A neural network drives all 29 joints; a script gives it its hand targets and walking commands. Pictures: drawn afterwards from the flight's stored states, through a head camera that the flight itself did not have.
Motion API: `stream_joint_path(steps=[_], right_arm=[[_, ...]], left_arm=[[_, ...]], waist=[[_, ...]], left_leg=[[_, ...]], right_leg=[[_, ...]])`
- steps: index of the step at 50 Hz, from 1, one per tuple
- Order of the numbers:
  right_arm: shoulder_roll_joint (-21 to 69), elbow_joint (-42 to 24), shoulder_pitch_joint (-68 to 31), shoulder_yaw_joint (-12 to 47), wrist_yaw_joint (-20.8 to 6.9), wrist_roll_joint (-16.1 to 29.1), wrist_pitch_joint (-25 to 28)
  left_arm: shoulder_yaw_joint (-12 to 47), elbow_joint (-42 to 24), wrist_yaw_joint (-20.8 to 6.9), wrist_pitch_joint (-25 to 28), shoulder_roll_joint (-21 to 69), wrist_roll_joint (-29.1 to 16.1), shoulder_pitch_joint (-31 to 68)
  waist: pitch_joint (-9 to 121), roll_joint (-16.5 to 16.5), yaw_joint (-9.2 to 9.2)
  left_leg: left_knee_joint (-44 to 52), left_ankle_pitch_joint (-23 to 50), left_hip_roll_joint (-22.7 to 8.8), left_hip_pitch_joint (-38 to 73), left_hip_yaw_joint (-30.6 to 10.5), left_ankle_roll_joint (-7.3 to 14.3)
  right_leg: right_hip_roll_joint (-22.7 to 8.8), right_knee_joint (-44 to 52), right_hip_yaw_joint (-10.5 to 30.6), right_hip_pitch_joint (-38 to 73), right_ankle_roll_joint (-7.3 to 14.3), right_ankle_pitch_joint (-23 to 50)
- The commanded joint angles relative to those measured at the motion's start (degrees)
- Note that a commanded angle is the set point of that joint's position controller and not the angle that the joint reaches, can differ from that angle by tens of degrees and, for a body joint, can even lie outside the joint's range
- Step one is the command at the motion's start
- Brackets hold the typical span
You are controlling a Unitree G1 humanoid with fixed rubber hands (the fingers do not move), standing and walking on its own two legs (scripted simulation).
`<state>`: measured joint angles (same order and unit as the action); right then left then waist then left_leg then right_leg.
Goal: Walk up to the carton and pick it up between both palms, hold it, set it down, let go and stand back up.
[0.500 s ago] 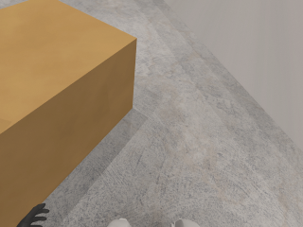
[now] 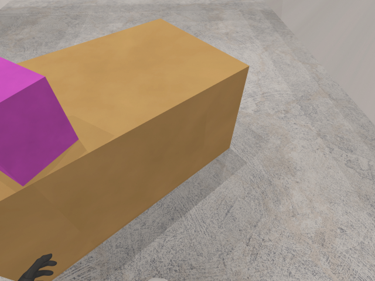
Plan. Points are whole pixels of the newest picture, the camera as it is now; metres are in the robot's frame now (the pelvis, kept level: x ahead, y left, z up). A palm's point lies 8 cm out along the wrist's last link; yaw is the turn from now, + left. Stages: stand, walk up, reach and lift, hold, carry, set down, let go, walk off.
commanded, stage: walk up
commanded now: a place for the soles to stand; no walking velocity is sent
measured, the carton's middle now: (10, 121) +0.53 +0.53 +0.00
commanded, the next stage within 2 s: none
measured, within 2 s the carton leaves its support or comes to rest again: neither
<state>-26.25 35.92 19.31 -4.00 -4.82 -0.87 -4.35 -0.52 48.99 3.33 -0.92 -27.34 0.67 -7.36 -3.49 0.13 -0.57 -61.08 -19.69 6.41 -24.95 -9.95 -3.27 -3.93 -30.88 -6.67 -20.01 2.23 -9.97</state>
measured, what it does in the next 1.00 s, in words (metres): steps on the spot, turning left: left foot, then right foot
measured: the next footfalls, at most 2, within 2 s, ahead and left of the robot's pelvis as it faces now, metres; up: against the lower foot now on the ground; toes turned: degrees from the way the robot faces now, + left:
left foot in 0.12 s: +0.01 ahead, +0.19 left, +0.00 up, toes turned -5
right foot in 0.56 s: +0.12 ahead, -0.13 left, +0.00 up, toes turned +15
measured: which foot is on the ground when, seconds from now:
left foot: up 0.00-0.10, down 0.12-0.58, up 0.60-1.00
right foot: down 0.00-0.16, up 0.18-0.54, down 0.56-1.00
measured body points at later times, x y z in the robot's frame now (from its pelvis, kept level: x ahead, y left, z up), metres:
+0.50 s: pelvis +0.01 +0.00 -0.01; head +0.05 +0.06 +0.43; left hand +0.08 +0.35 -0.14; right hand +0.14 -0.34 -0.05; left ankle -0.03 +0.19 -0.73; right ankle +0.05 -0.14 -0.70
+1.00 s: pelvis +0.06 -0.07 -0.01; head +0.12 -0.05 +0.44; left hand +0.06 +0.28 -0.10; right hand +0.26 -0.37 -0.10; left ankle -0.02 +0.06 -0.68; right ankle +0.08 -0.14 -0.73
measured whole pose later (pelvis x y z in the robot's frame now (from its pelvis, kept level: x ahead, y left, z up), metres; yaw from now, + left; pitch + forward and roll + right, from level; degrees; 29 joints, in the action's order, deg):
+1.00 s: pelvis +0.06 -0.07 -0.01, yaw +21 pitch +1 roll +2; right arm -27.5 40.0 18.1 -4.2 1.3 -0.9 0.1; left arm -1.0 43.1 -0.3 -0.7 -26.3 1.5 -9.5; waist -7.2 1.5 0.1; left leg -59.5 -24.5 3.6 -26.5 -5.5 -0.1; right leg -1.9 -40.0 -6.8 -19.7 3.2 -21.6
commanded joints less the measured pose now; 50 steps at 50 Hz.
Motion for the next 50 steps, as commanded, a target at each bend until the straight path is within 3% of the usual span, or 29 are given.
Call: stream_joint_path(steps=[1, 2, 4, 6, 7, 8, 9, 10, 12, 13, 15, 18, 21, 23, 25, 26, 27, 28, 29, 30, 32, 35, 39, 40, 41, 43, 46, 48, 50], right_arm=[[-8.0, 0.4, 7.2, -3.4, -0.2, -0.1, 1.1], [-8.1, 1.1, 9.6, -3.6, 0.5, 0.0, 1.7], [-9.4, 4.1, 12.7, -4.6, 2.1, -0.5, 3.3], [-13.3, 6.5, 17.9, -6.7, 4.1, -2.4, 3.2], [-15.4, 5.4, 18.1, -6.3, 5.1, -3.3, 3.5], [-18.3, 2.9, 11.1, -6.7, 5.9, -3.7, 4.0], [-21.3, -0.3, 3.1, -6.7, 6.2, -3.3, 4.6], [-21.8, 0.0, -1.9, -6.7, 6.6, -3.4, 5.4], [-18.7, 1.5, -0.6, -5.4, 7.1, -2.8, 6.6], [-16.9, 0.9, 2.5, -5.5, 7.4, -2.2, 7.0], [-17.3, 2.3, 5.0, -5.8, 7.2, -1.9, 7.2], [-16.0, 2.2, 10.0, -4.8, 7.6, -2.3, 7.1], [-16.3, 1.3, 10.8, -4.5, 8.3, -2.2, 7.1], [-17.1, -0.9, 8.5, -4.6, 9.1, -1.9, 7.1], [-17.2, -1.4, 7.3, -4.4, 9.5, -1.6, 7.0], [-16.4, -1.9, 6.1, -3.9, 9.4, -1.8, 6.7], [-16.1, -2.0, 2.0, -4.0, 9.6, -1.7, 6.4], [-11.7, -3.1, 1.2, -2.2, 9.9, -1.6, 6.3], [-5.6, -4.5, 4.5, -0.9, 10.3, -1.3, 6.3], [-8.6, -3.1, 6.7, -1.1, 11.2, -1.0, 5.6], [-13.2, -0.5, 5.7, -3.1, 10.6, -0.9, 5.5], [-10.6, 2.3, 12.7, -2.9, 9.0, -1.1, 5.7], [-9.2, 1.9, 6.6, -2.1, 7.4, -0.6, 5.1], [-8.8, 2.0, 7.0, -1.5, 7.2, -0.9, 4.9], [-8.6, 1.3, 5.8, -1.3, 7.0, -0.9, 4.7], [-9.6, 0.3, 2.5, -1.2, 6.6, -0.4, 4.6], [-9.6, 1.1, 2.2, -1.5, 6.0, -1.0, 3.9], [-9.3, 1.2, 1.8, -1.8, 5.2, -0.9, 3.6], [-7.9, 1.1, -0.9, -1.3, 4.8, -0.9, 3.5]], left_arm=[[-7.7, -9.9, -2.3, 2.3, -11.4, 3.1, 6.5], [-8.0, -10.0, -3.4, 1.8, -12.1, 3.7, 6.9], [-7.9, -10.5, -4.8, -0.3, -13.0, 3.3, 5.1], [-8.3, -12.1, -6.0, -2.4, -11.3, 2.6, 8.6], [-7.9, -13.4, -6.4, -3.1, -8.3, 1.9, 7.0], [-6.7, -14.1, -6.2, -3.0, -6.2, 1.6, 8.9], [-7.4, -15.7, -6.2, -2.3, -8.5, 1.8, 12.0], [-7.2, -14.2, -6.5, -1.9, -9.1, 1.3, 11.2], [-7.1, -10.7, -6.5, -1.2, -9.9, 1.4, 6.4], [-7.0, -10.3, -6.2, -1.3, -10.1, 1.9, 3.9], [-7.4, -12.0, -6.1, -1.7, -11.0, 1.8, 5.4], [-5.9, -13.3, -5.9, -1.5, -8.2, 1.9, 6.2], [-6.7, -14.6, -5.5, -0.7, -9.0, 1.6, 4.8], [-6.4, -15.0, -5.6, -0.7, -8.7, 1.4, 3.3], [-7.4, -14.3, -6.0, -0.5, -9.6, 0.6, -1.1], [-6.9, -13.0, -5.7, 0.0, -8.9, 0.8, -1.2], [-7.2, -11.9, -5.6, -0.1, -8.0, 0.5, -8.0], [-8.3, -9.2, -5.0, 0.4, -12.3, 0.9, -13.4], [-9.3, -10.4, -4.7, 0.5, -15.4, 1.7, -13.6], [-8.7, -11.6, -4.8, 0.1, -15.2, 1.3, -5.9], [-8.1, -12.2, -5.3, -0.3, -12.8, 0.8, -1.4], [-6.7, -14.1, -4.9, -0.1, -8.1, 0.7, 0.0], [-6.3, -11.3, -3.7, 1.0, -7.9, -0.4, -8.0], [-6.3, -11.4, -3.4, 1.4, -7.6, -1.0, -8.6], [-6.4, -11.4, -3.2, 1.2, -7.5, -0.9, -9.3], [-7.0, -11.1, -3.1, 0.8, -8.6, -0.6, -10.2], [-7.5, -10.6, -2.3, 1.8, -9.6, -1.4, -8.8], [-6.9, -9.8, -2.0, 1.9, -8.4, -1.7, -10.9], [-7.7, -10.3, -1.5, 2.0, -9.9, -1.0, -10.4]], waist=[[0.9, 12.9, -1.19], [4.4, 18.7, -0.59], [6.2, 8.4, -0.99], [-1.9, 4.1, -3.01], [-6.3, -6.3, -1.78], [-11.5, -9.2, 0.96], [-18.9, -8.7, 1.24], [-20.8, -8.3, 3.56], [-15.4, -7.1, 5.00], [-8.1, -9.3, 3.43], [-1.9, -12.5, 0.71], [-1.4, -6.8, -0.91], [1.0, -10.3, -0.38], [3.1, -12.5, -0.77], [4.7, -11.5, 1.80], [3.8, -8.6, 2.02], [5.0, -12.1, 7.20], [8.2, -0.8, 9.23], [9.6, 17.8, 7.82], [6.0, 12.2, 4.58], [-0.1, 8.7, 1.94], [3.9, 8.8, 0.35], [6.5, 7.3, 4.17], [6.8, 4.2, 3.30], [7.7, 7.9, 3.86], [8.8, 9.8, 5.69], [7.4, 8.8, 4.31], [7.5, 7.4, 4.92], [6.0, 5.0, 4.97]], left_leg=[[15.7, -6.8, -6.4, 1.3, 7.8, 1.5], [23.2, -8.7, -7.4, 4.4, 8.0, 2.5], [30.7, -7.5, -4.3, 11.9, 12.3, 3.3], [30.2, -6.3, -4.2, 12.6, 3.3, 4.6], [38.8, -21.6, -9.1, 7.5, -12.2, 7.9], [51.1, -39.7, -17.3, -3.7, -37.8, 12.8], [60.4, -44.7, -20.6, -18.3, -50.6, 15.5], [58.8, -40.7, -20.0, -19.9, -47.9, 15.9], [47.3, -15.2, -12.9, -5.2, -31.6, 11.1], [44.8, -12.2, -11.7, 3.6, -27.6, 10.2], [42.3, -12.8, -11.3, 12.3, -28.1, 9.7], [39.8, 0.5, -13.6, 16.4, -34.2, 13.9], [31.9, 25.6, -14.8, 18.7, -30.2, 15.4], [28.3, 31.2, -13.4, 16.3, -27.7, 15.2], [27.3, 27.4, -13.5, 12.5, -27.4, 13.8], [25.7, 28.3, -12.0, 8.5, -24.0, 13.2], [21.6, 24.8, -9.0, 4.1, -19.5, 9.7], [8.6, 15.1, -3.5, -3.7, -11.6, 6.8], [-1.9, -16.7, 3.6, -17.3, -6.0, 5.2], [-4.7, -16.3, 1.6, -18.3, -1.9, 4.0], [-8.0, -11.7, -2.4, -12.0, 1.4, 3.7], [-6.4, -4.9, -2.8, -11.5, 2.5, 2.6], [-2.2, -2.8, -5.0, -13.8, 7.8, 1.8], [-3.2, -1.6, -3.7, -14.9, 6.0, 2.5], [-2.9, -2.0, -4.3, -16.5, 7.1, 2.7], [2.4, -4.2, -5.7, -17.8, 7.9, 2.1], [0.3, -4.2, -6.1, -16.3, 6.6, 3.4], [2.2, -2.5, -6.0, -12.9, 8.7, 3.3], [8.5, -2.8, -8.4, -16.1, 8.0, 4.0]], right_leg=[[-12.6, 12.5, 5.2, 9.1, 4.5, -19.2], [-13.8, 8.2, 3.7, 12.8, 4.7, -20.9], [-11.4, -2.2, -0.2, 5.4, 2.9, -28.6], [-6.6, -13.8, 1.5, -8.5, -0.6, -30.9], [-1.7, -22.3, -0.1, -13.3, -1.9, -29.9], [3.2, -30.8, 5.8, -17.2, -3.5, -25.9], [3.5, -34.8, 12.9, -12.9, -3.1, -23.3], [2.1, -33.4, 15.3, -10.0, -2.6, -20.2], [2.4, -28.7, 15.1, -14.4, -2.1, -18.0], [2.2, -29.0, 13.1, -14.7, -2.0, -14.0], [2.2, -29.6, 11.9, -15.4, -1.9, -14.2], [4.3, -26.2, 12.9, -14.7, -2.4, -17.7], [3.6, -21.2, 13.8, -13.4, -2.9, -20.9], [3.8, -17.8, 12.1, -8.1, -2.1, -18.6], [3.5, -14.0, 13.3, -1.3, -1.2, -17.3], [5.4, -8.7, 9.4, 2.9, -1.1, -16.2], [3.2, 1.9, 11.1, 10.9, 0.0, -8.2], [-1.2, 5.3, 14.8, 20.0, -1.2, -5.7], [-15.7, 6.5, 27.4, 27.6, 0.9, 3.9], [-20.8, 13.1, 33.4, 20.0, -0.1, -3.7], [-18.1, 15.3, 27.8, 7.3, 3.4, -17.1], [-10.4, 5.4, 14.7, 13.5, 4.2, 6.2], [-11.5, 0.6, 12.0, 24.6, 0.9, 26.4], [-11.2, 0.1, 13.5, 27.6, -2.8, 32.8], [-11.1, -0.7, 12.3, 30.7, -4.1, 32.9], [-10.9, -2.0, 12.8, 31.3, -1.2, 31.7], [-14.7, -1.0, 15.4, 28.2, -2.6, 34.2], [-12.6, -0.6, 11.0, 26.3, -3.9, 35.1], [-15.7, -1.0, 13.7, 29.1, 0.5, 29.6]])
